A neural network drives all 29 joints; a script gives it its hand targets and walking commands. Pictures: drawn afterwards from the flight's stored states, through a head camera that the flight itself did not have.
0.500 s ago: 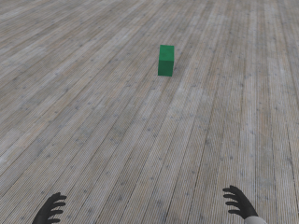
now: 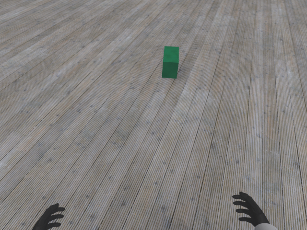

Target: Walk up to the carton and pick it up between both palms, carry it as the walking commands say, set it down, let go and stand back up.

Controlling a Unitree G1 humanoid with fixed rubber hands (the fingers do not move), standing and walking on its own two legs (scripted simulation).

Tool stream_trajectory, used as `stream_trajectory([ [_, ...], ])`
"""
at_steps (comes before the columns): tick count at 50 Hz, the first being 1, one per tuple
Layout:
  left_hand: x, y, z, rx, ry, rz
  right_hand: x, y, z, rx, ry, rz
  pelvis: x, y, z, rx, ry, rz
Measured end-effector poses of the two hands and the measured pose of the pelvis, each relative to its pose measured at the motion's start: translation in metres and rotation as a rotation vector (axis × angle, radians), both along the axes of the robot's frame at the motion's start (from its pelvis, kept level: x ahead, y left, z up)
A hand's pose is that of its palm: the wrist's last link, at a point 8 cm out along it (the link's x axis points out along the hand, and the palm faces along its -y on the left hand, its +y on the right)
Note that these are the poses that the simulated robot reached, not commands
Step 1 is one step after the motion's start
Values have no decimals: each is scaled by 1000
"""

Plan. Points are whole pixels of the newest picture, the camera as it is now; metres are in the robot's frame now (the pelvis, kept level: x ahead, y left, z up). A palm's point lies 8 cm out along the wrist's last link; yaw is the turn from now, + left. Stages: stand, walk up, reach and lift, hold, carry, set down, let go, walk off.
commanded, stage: stand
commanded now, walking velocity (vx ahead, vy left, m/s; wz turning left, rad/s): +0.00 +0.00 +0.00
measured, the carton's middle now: (170, 62) +1.77 -0.22 -0.66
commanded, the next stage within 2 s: walk up in 0.22 s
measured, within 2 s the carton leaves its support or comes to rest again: neither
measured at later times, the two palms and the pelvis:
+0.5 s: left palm out of the picture +0.11 +0.30 -0.09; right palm out of the picture +0.13 -0.28 -0.08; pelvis -0.01 +0.00 +0.00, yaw +0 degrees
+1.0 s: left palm (78, 172) +0.30 +0.23 -0.09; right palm (267, 223) +0.15 -0.31 -0.09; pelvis +0.15 -0.02 +0.01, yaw -1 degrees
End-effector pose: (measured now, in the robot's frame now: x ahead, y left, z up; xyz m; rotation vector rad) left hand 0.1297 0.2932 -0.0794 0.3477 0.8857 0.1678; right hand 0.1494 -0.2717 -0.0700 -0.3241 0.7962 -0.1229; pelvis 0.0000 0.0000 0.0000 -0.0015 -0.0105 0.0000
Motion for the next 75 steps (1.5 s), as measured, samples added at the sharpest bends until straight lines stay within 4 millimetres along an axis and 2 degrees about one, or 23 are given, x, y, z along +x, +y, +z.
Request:
stream_trajectory([
  [24,-22,6,-7,4,57,24,-19,-4,-7,0,49,-18,-7,0,0,0,-9,0],
  [28,-27,2,-6,-25,107,40,-14,-1,-3,11,82,-15,-2,2,8,1,22,3],
  [33,-30,14,-12,-39,178,62,-3,13,-2,9,114,2,12,16,12,3,57,12],
  [36,-10,16,-11,-52,167,53,-4,16,-1,7,133,-24,29,22,15,-25,27,1],
  [42,66,-5,1,-97,97,-26,-23,0,4,-7,240,-119,76,14,25,-62,4,-15],
  [46,112,-28,-2,-112,99,-63,-17,-15,-2,-5,309,-152,111,-1,23,-60,13,-14],
  [49,153,-50,-5,-115,85,-79,-4,-29,-16,11,359,-167,142,-17,15,-42,19,-10],
  [53,215,-84,-12,-86,69,-110,31,-53,-48,51,402,-181,188,-45,-4,3,55,-20],
  [55,236,-100,-17,-69,74,-113,53,-65,-65,73,424,-177,209,-60,-13,6,58,-27],
  [58,237,-109,-14,-48,115,-59,104,-78,-60,86,408,-139,236,-78,-4,41,67,-13],
  [63,200,-111,-1,-30,267,76,208,-91,-38,90,313,-47,283,-94,17,65,62,-11],
  [66,194,-116,4,-35,331,132,268,-91,-29,101,253,-6,314,-98,23,71,46,-13],
  [69,211,-122,4,-52,361,153,323,-87,-22,115,203,17,345,-98,26,71,42,-16],
  [75,275,-124,-13,-88,396,149,416,-73,-23,114,178,36,411,-92,18,59,96,-19],
])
